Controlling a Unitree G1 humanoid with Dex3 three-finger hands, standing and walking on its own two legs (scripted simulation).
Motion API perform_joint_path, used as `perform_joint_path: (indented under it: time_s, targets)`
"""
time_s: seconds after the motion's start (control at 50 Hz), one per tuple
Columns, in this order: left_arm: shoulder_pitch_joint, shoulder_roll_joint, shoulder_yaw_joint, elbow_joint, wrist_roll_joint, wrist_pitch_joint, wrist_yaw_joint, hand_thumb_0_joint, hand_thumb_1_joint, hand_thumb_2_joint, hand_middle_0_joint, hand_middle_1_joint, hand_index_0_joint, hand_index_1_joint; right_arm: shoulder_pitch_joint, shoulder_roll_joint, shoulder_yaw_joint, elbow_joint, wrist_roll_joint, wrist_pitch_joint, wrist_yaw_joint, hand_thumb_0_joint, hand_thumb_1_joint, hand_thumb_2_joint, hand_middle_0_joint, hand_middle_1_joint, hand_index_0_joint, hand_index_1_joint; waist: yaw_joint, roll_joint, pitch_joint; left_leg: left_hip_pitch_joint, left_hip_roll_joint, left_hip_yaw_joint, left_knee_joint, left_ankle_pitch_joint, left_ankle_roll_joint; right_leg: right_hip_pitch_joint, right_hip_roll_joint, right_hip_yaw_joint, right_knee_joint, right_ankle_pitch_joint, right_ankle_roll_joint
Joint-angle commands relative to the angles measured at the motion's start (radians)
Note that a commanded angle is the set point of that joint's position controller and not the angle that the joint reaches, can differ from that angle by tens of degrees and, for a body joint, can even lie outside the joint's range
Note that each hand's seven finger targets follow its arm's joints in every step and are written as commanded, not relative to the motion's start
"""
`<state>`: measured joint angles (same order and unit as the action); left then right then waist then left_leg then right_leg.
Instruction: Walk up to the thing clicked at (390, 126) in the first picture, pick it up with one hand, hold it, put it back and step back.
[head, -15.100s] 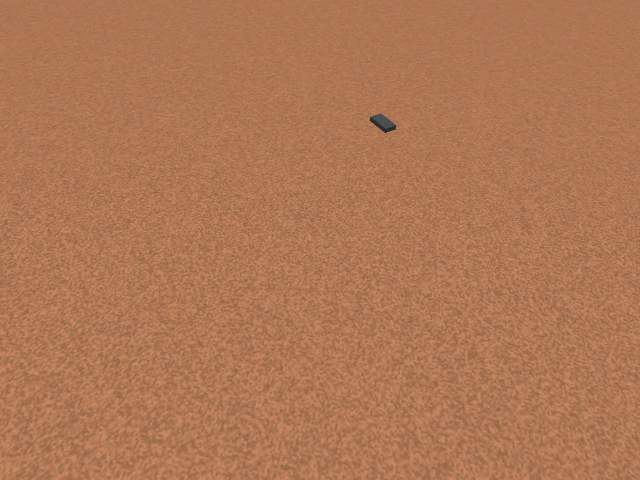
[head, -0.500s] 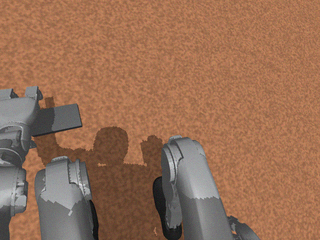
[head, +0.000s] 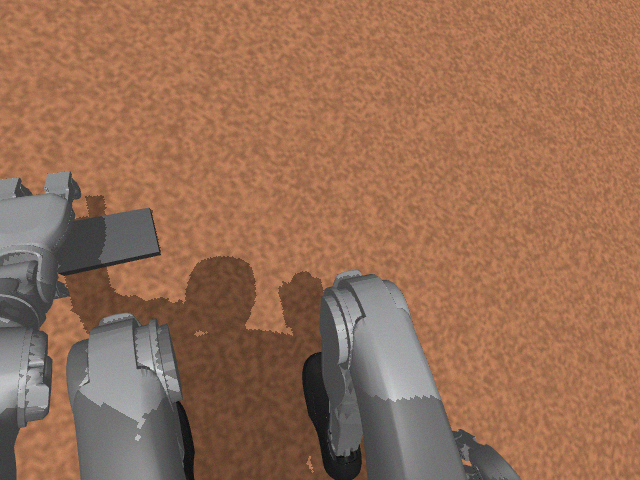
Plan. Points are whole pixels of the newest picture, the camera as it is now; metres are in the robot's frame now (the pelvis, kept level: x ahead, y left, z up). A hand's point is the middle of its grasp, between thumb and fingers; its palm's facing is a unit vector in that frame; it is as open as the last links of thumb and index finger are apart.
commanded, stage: rise first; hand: left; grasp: from above
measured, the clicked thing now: (107, 240) +0.46 +0.22 -0.30
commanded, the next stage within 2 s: approach in 0.06 s
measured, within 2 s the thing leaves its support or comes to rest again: neither
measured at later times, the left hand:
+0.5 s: hand (97, 218) +0.46 +0.20 -0.18, palm faces -0.42 -0.06 -0.91, open 13.9 cm
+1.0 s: hand (68, 233) +0.45 +0.24 -0.19, palm faces -0.48 -0.08 -0.87, open 13.9 cm
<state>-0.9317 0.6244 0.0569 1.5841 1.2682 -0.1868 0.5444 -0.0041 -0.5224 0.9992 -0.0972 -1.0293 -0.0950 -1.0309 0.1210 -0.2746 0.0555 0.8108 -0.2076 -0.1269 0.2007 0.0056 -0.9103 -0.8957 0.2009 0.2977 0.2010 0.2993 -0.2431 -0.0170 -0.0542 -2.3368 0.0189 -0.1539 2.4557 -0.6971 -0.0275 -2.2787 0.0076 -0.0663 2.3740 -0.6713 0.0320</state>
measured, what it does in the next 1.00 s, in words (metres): stands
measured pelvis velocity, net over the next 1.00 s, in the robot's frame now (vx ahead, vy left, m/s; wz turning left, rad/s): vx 0.00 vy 0.00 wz -0.01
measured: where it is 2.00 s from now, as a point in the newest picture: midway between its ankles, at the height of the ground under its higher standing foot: (260, 462)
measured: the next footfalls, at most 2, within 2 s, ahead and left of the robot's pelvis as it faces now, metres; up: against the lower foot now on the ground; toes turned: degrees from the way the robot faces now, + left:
none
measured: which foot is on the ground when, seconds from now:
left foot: down 0.00-1.00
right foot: down 0.00-1.00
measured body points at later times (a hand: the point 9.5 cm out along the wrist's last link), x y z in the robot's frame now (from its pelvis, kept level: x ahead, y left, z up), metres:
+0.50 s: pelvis +0.00 +0.00 +0.00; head +0.24 +0.07 +0.38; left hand +0.48 +0.20 -0.13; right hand +0.05 -0.27 -0.10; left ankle +0.07 +0.13 -0.28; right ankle +0.10 -0.12 -0.28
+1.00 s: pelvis +0.00 +0.00 -0.01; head +0.23 +0.07 +0.38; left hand +0.47 +0.24 -0.14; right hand +0.03 -0.26 -0.11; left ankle +0.07 +0.13 -0.28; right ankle +0.10 -0.12 -0.28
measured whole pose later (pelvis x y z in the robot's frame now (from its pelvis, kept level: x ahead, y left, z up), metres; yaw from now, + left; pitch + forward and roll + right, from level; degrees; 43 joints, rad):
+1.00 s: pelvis +0.00 +0.00 -0.01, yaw -1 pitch +32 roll -8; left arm -0.99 0.60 -0.04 1.57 1.20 -0.17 0.48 -0.01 -0.50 0.97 -0.08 -1.08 -0.10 -1.05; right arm 0.16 -0.27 0.07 0.82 -0.20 -0.14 0.24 0.01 -0.91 -0.89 0.20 0.30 0.20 0.30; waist -0.25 -0.01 -0.04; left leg -2.35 0.01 -0.16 2.48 -0.71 -0.02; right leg -2.28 0.01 -0.07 2.39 -0.68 0.04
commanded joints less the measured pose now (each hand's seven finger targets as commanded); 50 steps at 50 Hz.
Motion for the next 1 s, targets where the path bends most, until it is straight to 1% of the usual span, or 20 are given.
perform_joint_path:
  time_s: [0.0,0.02,0.08,0.12,0.18,0.22,0.3,0.32,0.38,0.46,0.48,0.58,0.6,0.68,0.74,0.8,0.86,0.94,0.96,0.98]
  targets:
    - [-0.295,0.188,0.009,-0.089,-0.008,-0.006,0.036,0.0,-0.537,1.001,-0.078,-1.027,-0.078,-1.027,0.191,-0.242,-0.069,-0.015,-0.009,-0.009,-0.008,0.0,-0.901,-0.9,0.2,0.3,0.2,0.3,-0.029,0.237,-0.607,0.426,-0.029,0.122,-0.237,0.121,0.057,0.343,0.035,-0.095,-0.254,0.162,-0.06]
    - [-0.287,0.206,0.02,-0.128,-0.01,-0.011,0.039,0.0,-0.536,1.002,-0.078,-1.027,-0.078,-1.027,0.184,-0.242,-0.072,-0.013,-0.003,-0.007,-0.01,0.0,-0.9,-0.899,0.2,0.3,0.2,0.3,0.002,0.257,-0.63,0.442,-0.029,0.121,-0.254,0.125,0.053,0.349,0.037,-0.094,-0.253,0.158,-0.065]
    - [-0.263,0.175,0.007,-0.114,-0.009,-0.007,0.043,0.0,-0.536,0.998,-0.075,-1.026,-0.077,-1.024,0.178,-0.237,-0.072,-0.015,-0.008,-0.012,-0.001,0.0,-0.901,-0.899,0.2,0.3,0.2,0.3,-0.007,0.279,-0.631,0.475,-0.027,0.121,-0.249,0.14,0.047,0.335,0.038,-0.101,-0.236,0.177,-0.068]
    - [-0.259,0.205,0.031,-0.179,-0.003,-0.009,0.052,0.0,-0.537,0.995,-0.074,-1.039,-0.079,-1.035,0.188,-0.243,-0.08,-0.016,-0.001,-0.006,-0.002,0.0,-0.902,-0.899,0.2,0.3,0.2,0.3,0.014,0.308,-0.679,0.488,-0.03,0.122,-0.259,0.161,0.047,0.351,0.036,-0.098,-0.237,0.194,-0.071]
    - [-0.302,0.196,0.025,-0.197,-0.001,-0.002,0.061,0.0,-0.518,0.979,-0.06,-1.051,-0.078,-1.031,0.188,-0.245,-0.086,-0.015,0.002,-0.003,-0.003,0.0,-0.894,-0.891,0.2,0.3,0.2,0.3,-0.001,0.293,-0.675,0.487,-0.027,0.123,-0.254,0.166,0.05,0.331,0.034,-0.095,-0.245,0.203,-0.067]
    - [-0.35,0.134,-0.02,-0.158,-0.002,0.003,0.058,0.0,-0.519,0.985,-0.066,-1.048,-0.081,-1.032,0.195,-0.24,-0.079,-0.008,-0.003,-0.008,0.003,0.0,-0.895,-0.891,0.2,0.3,0.2,0.3,-0.049,0.272,-0.623,0.472,-0.024,0.118,-0.242,0.15,0.051,0.303,0.034,-0.101,-0.241,0.201,-0.065]
    - [-0.444,0.031,-0.087,-0.132,-0.023,0.005,0.049,0.0,-0.496,0.971,-0.061,-1.066,-0.088,-1.038,0.211,-0.243,-0.078,0.011,-0.01,-0.023,0.011,0.0,-0.892,-0.89,0.2,0.3,0.2,0.3,-0.103,0.252,-0.585,0.464,-0.02,0.103,-0.237,0.119,0.05,0.288,0.037,-0.11,-0.261,0.177,-0.063]
    - [-0.467,0.064,-0.073,-0.155,-0.022,0.005,0.057,0.0,-0.497,0.971,-0.058,-1.064,-0.085,-1.036,0.221,-0.249,-0.08,0.015,-0.008,-0.026,0.01,0.0,-0.893,-0.89,0.2,0.3,0.2,0.3,-0.09,0.265,-0.618,0.477,-0.02,0.1,-0.247,0.127,0.047,0.298,0.035,-0.112,-0.264,0.178,-0.064]
    - [-0.436,0.028,-0.092,-0.083,-0.02,0.027,0.068,0.0,-0.503,0.98,-0.062,-1.057,-0.084,-1.034,0.217,-0.245,-0.073,0.013,-0.01,-0.025,0.013,0.0,-0.893,-0.89,0.2,0.3,0.2,0.3,-0.085,0.294,-0.624,0.5,-0.021,0.104,-0.255,0.138,0.04,0.298,0.036,-0.116,-0.253,0.189,-0.068]
    - [-0.433,0.122,-0.042,0.022,0.026,0.065,0.091,0.0,-0.502,0.985,-0.062,-1.054,-0.084,-1.031,0.217,-0.259,-0.054,-0.008,-0.017,-0.019,0.021,0.0,-0.892,-0.89,0.2,0.3,0.2,0.3,-0.084,0.295,-0.602,0.47,-0.021,0.103,-0.253,0.143,0.044,0.3,0.042,-0.117,-0.237,0.197,-0.07]
    - [-0.421,0.147,-0.02,0.012,0.024,0.077,0.1,0.0,-0.502,0.982,-0.064,-1.055,-0.085,-1.032,0.21,-0.258,-0.05,-0.019,-0.017,-0.013,0.022,0.0,-0.892,-0.89,0.2,0.3,0.2,0.3,-0.061,0.317,-0.632,0.475,-0.021,0.112,-0.256,0.171,0.045,0.329,0.046,-0.109,-0.243,0.223,-0.069]
    - [-0.345,0.196,0.035,0.03,-0.003,0.128,0.13,0.0,-0.535,0.994,-0.065,-1.052,-0.077,-1.039,0.187,-0.254,-0.025,-0.06,-0.02,-0.008,0.035,0.0,-0.897,-0.891,0.2,0.3,0.2,0.3,-0.034,0.296,-0.657,0.425,-0.022,0.127,-0.247,0.203,0.06,0.403,0.053,-0.092,-0.243,0.261,-0.059]
    - [-0.33,0.191,0.02,0.067,-0.006,0.138,0.122,0.0,-0.543,1.001,-0.067,-1.052,-0.075,-1.043,0.175,-0.246,-0.019,-0.061,-0.02,-0.009,0.04,0.0,-0.898,-0.892,0.2,0.3,0.2,0.3,-0.05,0.268,-0.636,0.388,-0.019,0.129,-0.225,0.194,0.067,0.419,0.056,-0.082,-0.24,0.264,-0.055]
    - [-0.347,0.23,0.049,-0.052,-0.06,0.131,0.097,0.0,-0.546,0.998,-0.07,-1.055,-0.079,-1.044,0.185,-0.239,-0.025,-0.056,-0.007,-0.01,0.044,0.0,-0.901,-0.893,0.2,0.3,0.2,0.3,-0.029,0.257,-0.692,0.379,-0.015,0.127,-0.206,0.195,0.072,0.478,0.054,-0.06,-0.246,0.249,-0.05]
    - [-0.387,0.215,0.042,-0.112,-0.075,0.102,0.048,0.0,-0.543,0.985,-0.068,-1.058,-0.082,-1.044,0.205,-0.252,-0.039,-0.056,-0.006,-0.024,0.046,0.0,-0.902,-0.893,0.2,0.3,0.2,0.3,-0.069,0.239,-0.651,0.366,-0.015,0.116,-0.192,0.149,0.072,0.445,0.051,-0.067,-0.247,0.198,-0.051]
    - [-0.373,0.218,0.051,-0.126,-0.09,0.06,0.011,0.0,-0.527,0.969,-0.066,-1.068,-0.088,-1.045,0.246,-0.257,-0.062,-0.025,-0.001,-0.015,0.037,0.0,-0.9,-0.893,0.2,0.3,0.2,0.3,-0.069,0.206,-0.648,0.317,-0.019,0.107,-0.196,0.114,0.07,0.46,0.051,-0.056,-0.272,0.131,-0.053]
    - [-0.426,0.031,-0.084,-0.128,-0.091,0.019,-0.036,0.0,-0.512,0.949,-0.055,-1.091,-0.089,-1.056,0.255,-0.244,-0.066,-0.008,0.002,-0.018,0.033,0.0,-0.902,-0.894,0.2,0.3,0.2,0.3,-0.111,0.213,-0.609,0.356,-0.02,0.095,-0.213,0.079,0.056,0.383,0.052,-0.088,-0.275,0.105,-0.062]
    - [-0.396,0.022,-0.122,-0.148,-0.066,-0.016,-0.037,0.0,-0.497,0.973,-0.062,-1.087,-0.097,-1.051,0.251,-0.264,-0.073,0.001,0.01,-0.026,0.031,0.0,-0.899,-0.896,0.2,0.3,0.2,0.3,-0.078,0.286,-0.644,0.487,-0.023,0.083,-0.243,0.126,0.037,0.336,0.045,-0.134,-0.236,0.176,-0.069]
    - [-0.397,0.004,-0.126,-0.123,-0.058,-0.016,-0.027,0.0,-0.487,0.965,-0.063,-1.082,-0.099,-1.044,0.25,-0.265,-0.07,-0.001,0.006,-0.027,0.031,0.0,-0.898,-0.896,0.2,0.3,0.2,0.3,-0.09,0.281,-0.625,0.496,-0.021,0.075,-0.248,0.123,0.035,0.312,0.041,-0.141,-0.227,0.181,-0.069]
    - [-0.402,0.045,-0.115,-0.143,-0.04,-0.02,-0.009,0.0,-0.48,0.947,-0.056,-1.069,-0.097,-1.026,0.238,-0.27,-0.068,-0.004,0.011,-0.023,0.027,0.0,-0.894,-0.894,0.2,0.3,0.2,0.3,-0.069,0.316,-0.632,0.51,-0.022,0.075,-0.264,0.133,0.031,0.306,0.043,-0.143,-0.223,0.187,-0.073]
